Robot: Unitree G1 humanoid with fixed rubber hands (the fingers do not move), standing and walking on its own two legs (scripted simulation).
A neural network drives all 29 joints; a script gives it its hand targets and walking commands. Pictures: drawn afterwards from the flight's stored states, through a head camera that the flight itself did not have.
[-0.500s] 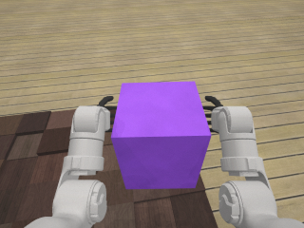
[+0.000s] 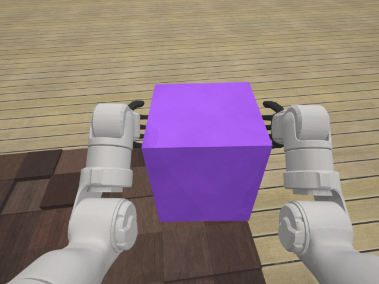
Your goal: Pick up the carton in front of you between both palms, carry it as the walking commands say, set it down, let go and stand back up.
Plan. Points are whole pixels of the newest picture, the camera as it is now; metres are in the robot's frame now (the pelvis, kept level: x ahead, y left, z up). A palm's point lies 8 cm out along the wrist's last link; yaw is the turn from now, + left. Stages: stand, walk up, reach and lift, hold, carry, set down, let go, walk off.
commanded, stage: carry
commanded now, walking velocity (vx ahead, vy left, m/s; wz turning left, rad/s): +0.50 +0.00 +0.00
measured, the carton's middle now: (203, 154) +0.37 -0.01 +0.09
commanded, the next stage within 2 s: none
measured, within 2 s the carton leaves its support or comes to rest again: neither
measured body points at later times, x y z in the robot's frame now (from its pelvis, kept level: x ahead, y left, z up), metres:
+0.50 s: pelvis +0.28 +0.03 +0.02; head +0.34 +0.03 +0.47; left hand +0.63 +0.15 +0.11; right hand +0.59 -0.15 +0.11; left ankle +0.27 +0.11 -0.72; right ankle +0.29 -0.08 -0.67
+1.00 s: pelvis +0.62 +0.04 +0.00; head +0.63 +0.05 +0.45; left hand +1.01 +0.20 +0.18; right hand +1.02 -0.10 +0.18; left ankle +0.76 +0.12 -0.72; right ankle +0.44 -0.07 -0.69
